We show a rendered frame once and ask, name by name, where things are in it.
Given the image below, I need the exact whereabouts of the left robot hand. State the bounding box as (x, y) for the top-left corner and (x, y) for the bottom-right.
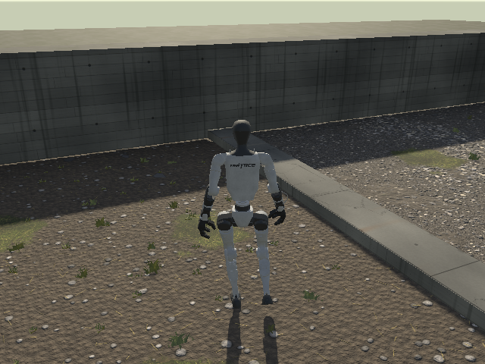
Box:
(198, 219), (216, 239)

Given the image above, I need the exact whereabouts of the robot left forearm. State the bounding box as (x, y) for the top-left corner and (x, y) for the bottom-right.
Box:
(199, 185), (215, 221)

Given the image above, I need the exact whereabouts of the humanoid robot torso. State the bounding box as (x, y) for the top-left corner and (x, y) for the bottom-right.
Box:
(225, 149), (260, 228)

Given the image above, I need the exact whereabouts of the robot right forearm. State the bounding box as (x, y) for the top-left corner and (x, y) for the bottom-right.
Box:
(271, 182), (285, 212)

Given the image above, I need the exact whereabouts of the robot right thigh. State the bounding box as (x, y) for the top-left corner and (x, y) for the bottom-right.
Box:
(253, 211), (268, 259)

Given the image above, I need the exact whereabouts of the right robot upper arm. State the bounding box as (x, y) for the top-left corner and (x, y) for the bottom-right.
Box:
(258, 152), (280, 193)

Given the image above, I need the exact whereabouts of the right robot hand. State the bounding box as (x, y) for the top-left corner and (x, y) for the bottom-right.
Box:
(268, 209), (286, 225)

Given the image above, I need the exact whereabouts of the left robot upper arm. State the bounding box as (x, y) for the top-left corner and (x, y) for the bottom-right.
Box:
(208, 153), (227, 196)

